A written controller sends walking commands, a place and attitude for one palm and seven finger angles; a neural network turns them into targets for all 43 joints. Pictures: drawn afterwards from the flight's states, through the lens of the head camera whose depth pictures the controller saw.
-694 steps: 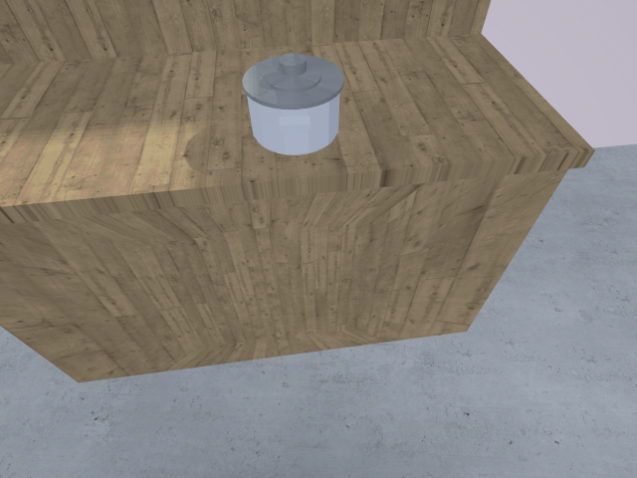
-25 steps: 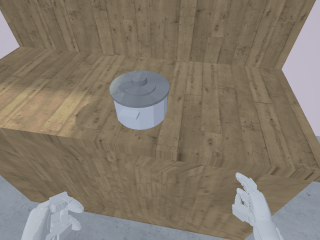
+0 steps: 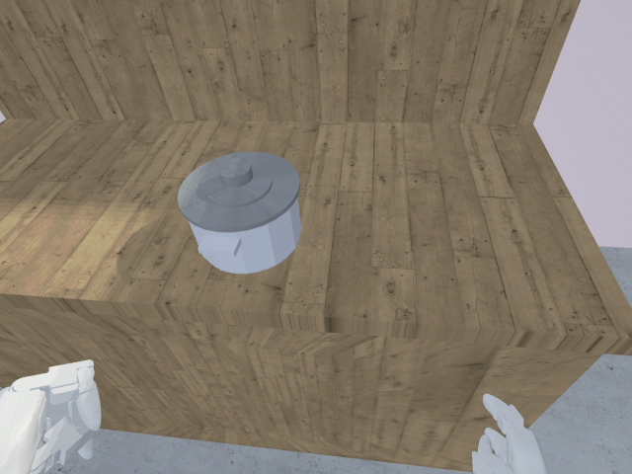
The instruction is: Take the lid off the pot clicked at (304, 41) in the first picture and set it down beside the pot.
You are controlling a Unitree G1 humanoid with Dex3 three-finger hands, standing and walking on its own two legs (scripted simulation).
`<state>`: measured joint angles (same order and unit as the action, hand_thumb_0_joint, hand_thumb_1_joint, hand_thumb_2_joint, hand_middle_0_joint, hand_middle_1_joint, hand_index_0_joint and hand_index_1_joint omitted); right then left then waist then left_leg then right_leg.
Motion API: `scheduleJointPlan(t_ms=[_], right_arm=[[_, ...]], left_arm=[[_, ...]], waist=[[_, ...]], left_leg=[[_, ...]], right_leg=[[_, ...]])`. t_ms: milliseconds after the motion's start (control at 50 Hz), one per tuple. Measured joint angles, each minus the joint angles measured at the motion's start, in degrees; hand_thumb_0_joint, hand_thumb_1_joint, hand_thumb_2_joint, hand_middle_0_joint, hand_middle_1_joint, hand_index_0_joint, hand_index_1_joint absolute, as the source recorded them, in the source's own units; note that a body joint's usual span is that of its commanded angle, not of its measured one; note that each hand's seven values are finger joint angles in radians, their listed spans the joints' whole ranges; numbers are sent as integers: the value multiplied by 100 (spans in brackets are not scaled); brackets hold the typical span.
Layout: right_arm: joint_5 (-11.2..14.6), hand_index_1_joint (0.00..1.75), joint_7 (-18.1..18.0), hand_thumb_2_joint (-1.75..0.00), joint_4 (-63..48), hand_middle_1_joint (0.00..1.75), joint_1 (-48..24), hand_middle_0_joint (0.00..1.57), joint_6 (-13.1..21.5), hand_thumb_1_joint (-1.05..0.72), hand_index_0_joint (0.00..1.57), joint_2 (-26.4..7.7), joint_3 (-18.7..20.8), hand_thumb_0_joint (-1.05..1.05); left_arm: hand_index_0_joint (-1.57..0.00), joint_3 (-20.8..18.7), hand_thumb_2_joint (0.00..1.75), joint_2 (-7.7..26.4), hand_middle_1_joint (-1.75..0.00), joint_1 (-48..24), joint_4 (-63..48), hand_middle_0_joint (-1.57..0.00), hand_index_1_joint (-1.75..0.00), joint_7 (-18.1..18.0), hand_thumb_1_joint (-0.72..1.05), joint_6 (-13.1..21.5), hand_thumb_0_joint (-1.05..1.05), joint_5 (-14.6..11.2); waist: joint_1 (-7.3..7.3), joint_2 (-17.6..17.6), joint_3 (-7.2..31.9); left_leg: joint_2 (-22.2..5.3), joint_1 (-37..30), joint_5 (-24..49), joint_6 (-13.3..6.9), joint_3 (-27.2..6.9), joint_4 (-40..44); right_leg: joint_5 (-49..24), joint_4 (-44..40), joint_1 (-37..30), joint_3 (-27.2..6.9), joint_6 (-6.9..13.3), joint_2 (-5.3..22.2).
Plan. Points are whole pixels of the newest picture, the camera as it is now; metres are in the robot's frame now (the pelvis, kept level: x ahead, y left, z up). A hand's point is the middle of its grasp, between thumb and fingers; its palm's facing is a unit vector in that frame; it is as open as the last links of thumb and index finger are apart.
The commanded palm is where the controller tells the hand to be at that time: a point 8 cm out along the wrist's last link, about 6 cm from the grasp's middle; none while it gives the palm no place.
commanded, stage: raise the hand higher, near the body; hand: left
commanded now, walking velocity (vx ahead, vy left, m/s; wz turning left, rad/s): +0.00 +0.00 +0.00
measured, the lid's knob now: (235, 172) +0.47 +0.17 +0.15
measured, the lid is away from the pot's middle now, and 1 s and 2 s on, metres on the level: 0.00 0.00 0.00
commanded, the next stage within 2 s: reach forward and open the fingers in 0.46 s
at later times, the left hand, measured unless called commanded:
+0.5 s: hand (70, 360) +0.17 +0.24 +0.16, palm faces +0.35 -0.82 -0.46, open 3.1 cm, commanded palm +0.12 +0.28 +0.19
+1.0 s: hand (29, 343) +0.18 +0.29 +0.16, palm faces -0.06 -0.01 -1.00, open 3.6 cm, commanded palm +0.16 +0.29 +0.23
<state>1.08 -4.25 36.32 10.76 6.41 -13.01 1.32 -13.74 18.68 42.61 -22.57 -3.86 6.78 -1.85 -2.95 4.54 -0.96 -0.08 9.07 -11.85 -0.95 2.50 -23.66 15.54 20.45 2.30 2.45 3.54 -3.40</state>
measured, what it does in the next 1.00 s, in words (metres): stands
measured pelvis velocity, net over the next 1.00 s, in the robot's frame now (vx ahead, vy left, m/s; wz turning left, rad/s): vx -0.03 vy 0.03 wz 0.03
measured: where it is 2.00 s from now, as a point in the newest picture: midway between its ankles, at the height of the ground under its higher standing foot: outside the picture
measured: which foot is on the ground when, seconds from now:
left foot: down 0.00-1.00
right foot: down 0.00-1.00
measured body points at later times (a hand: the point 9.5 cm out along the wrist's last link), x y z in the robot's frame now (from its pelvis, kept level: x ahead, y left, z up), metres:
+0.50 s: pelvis +0.00 +0.01 +0.00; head +0.00 -0.01 +0.45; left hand +0.15 +0.29 +0.19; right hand +0.22 -0.18 -0.08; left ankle +0.01 +0.11 -0.74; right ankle -0.05 -0.07 -0.74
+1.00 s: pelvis -0.03 +0.03 -0.01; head -0.03 -0.03 +0.44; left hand +0.18 +0.29 +0.22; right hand +0.21 -0.18 -0.10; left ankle +0.01 +0.11 -0.74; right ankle -0.05 -0.07 -0.74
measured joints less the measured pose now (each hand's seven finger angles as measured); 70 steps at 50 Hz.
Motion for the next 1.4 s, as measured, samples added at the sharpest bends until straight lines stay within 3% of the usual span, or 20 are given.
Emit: scheduleJointPlan(t_ms=[340, 580, 620, 700, 760, 820, 880, 1080, 1220, 1340, 1400], right_arm=[[7, 30, 84, -90, -353, 30, -312, 20, -53, -90, 20, 88, -146, 2], [-7, 30, 151, -90, -221, 30, -125, 20, -93, -90, 21, 124, -297, 2], [-76, 30, 177, -90, -323, 30, -34, 20, -270, -90, 20, 35, -334, 2], [-82, 30, 310, -90, -493, 30, -193, 20, -786, -90, 21, -149, -308, 2], [6, 30, 382, -90, -591, 30, -395, 20, -1180, -90, 20, -259, -289, 2], [88, 30, 412, -90, -615, 30, -490, 20, -1346, -90, 20, -363, -265, 2], [177, 30, 445, -90, -564, 30, -536, 20, -1323, -90, 20, -444, -227, 2], [270, 30, 372, -90, -432, 30, -648, 20, -1024, -90, 20, -424, -291, 2], [245, 30, 415, -90, -387, 30, -723, 20, -957, -90, 20, -323, -387, 2], [260, 30, 483, -90, -404, 30, -669, 20, -911, -90, 20, -355, -372, 2], [247, 30, 467, -90, -360, 30, -647, 20, -906, -90, 20, -351, -377, 2]], left_arm=[[-130, -122, 89, 37, -150, -485, -654, -130, -150, 39, 89, -27, 2, -67], [-130, -319, 89, 119, -150, -1053, -858, -131, -150, 0, 89, 91, 2, -163], [-130, -232, 90, 405, -150, -1166, -1069, -130, -149, -115, 88, -216, 2, 903], [-129, -105, 92, 1078, -146, -1425, -1337, -129, -145, -129, 84, -812, 2, 2441], [-127, -71, 96, 1588, -139, -1444, -1267, -128, -139, 119, 78, -1159, 1, 3247], [-126, 52, 101, 2094, -131, -1670, -979, -126, -131, 524, 71, -1331, 1, 3763], [-123, 172, 106, 2323, -122, -1977, -751, -124, -121, 957, 62, -1404, 1, 3941], [-114, 630, 126, 2406, -88, -3409, -40, -114, -87, 2162, 31, -1227, 0, 3989], [-106, 718, 141, 2569, -63, -4308, 405, -106, -63, 2507, 8, -1118, 0, 4104], [-99, 825, 152, 2350, -42, -4736, 573, -99, -42, 2647, -10, -1204, 0, 4111], [-95, 964, 158, 2416, -32, -4905, 629, -96, -31, 2714, -20, -1115, 0, 4213]], waist=[[-152, -55, 25], [-107, -16, -82], [-177, -8, 31], [-172, 115, 31], [-152, 240, 13], [-165, 337, 54], [-176, 448, 134], [-207, 497, 11], [-179, 431, -103], [-153, 470, -135], [-152, 451, -130]], left_leg=[[76, -58, -83, -55, -16, -29], [101, -38, -50, -109, 5, -59], [99, 132, -69, -122, 43, -147], [118, 422, -79, -156, 97, -325], [108, 588, -58, -182, 159, -397], [130, 729, -28, -208, 138, -453], [166, 796, 3, -235, 74, -480], [276, 706, 272, -285, -137, -290], [280, 671, 449, -303, -132, -144], [318, 657, 539, -359, -88, -79], [336, 648, 552, -384, -57, -75]], right_leg=[[71, -13, -93, 20, -64, 72], [26, 13, -71, 7, -116, 103], [61, 165, 139, -23, -121, 111], [146, 498, 511, -59, -137, 147], [137, 630, 721, -114, -160, 149], [133, 714, 861, -85, -189, 172], [119, 721, 893, -16, -217, 203], [-59, 542, 732, 210, -259, 286], [-214, 447, 723, 208, -268, 291], [-276, 459, 753, 169, -316, 334], [-275, 503, 771, 141, -337, 357]])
